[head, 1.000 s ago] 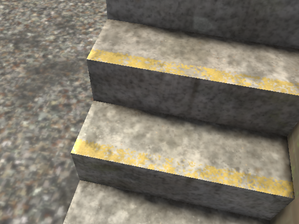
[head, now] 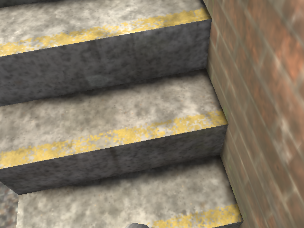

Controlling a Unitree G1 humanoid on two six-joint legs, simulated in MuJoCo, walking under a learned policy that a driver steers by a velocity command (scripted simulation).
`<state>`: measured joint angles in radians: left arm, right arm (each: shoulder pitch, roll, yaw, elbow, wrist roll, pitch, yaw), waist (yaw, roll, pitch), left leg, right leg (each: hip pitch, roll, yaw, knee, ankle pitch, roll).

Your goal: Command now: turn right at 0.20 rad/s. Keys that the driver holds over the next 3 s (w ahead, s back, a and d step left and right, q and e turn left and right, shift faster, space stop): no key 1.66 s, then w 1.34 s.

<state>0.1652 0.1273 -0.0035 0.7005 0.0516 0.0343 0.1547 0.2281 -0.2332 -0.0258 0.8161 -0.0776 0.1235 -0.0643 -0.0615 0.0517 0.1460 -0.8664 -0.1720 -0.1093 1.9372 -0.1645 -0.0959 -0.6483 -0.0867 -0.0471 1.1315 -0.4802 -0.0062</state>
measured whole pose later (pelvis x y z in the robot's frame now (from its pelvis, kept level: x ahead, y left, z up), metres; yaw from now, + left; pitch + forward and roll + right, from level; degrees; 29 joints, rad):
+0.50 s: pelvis -0.04 +0.14 -0.11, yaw +0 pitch +4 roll -2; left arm -0.05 0.18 0.05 0.48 0.03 0.06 0.12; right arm 0.38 -0.14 0.02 0.76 -0.04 -0.02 -0.01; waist -0.01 -0.04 0.04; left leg -0.06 -0.02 0.00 0.30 -0.24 0.04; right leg -0.91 0.15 0.10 1.83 -0.65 -0.04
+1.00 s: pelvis -0.07 +0.19 -0.12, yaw +1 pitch +2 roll -1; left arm 0.37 0.13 0.01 0.80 0.05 0.00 0.07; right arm 0.11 -0.12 -0.03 0.66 -0.03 -0.01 -0.02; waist 0.03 0.04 -0.03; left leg -0.62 -0.14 -0.18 1.79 -0.44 -0.02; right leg -0.18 0.04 -0.11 0.43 -0.28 -0.06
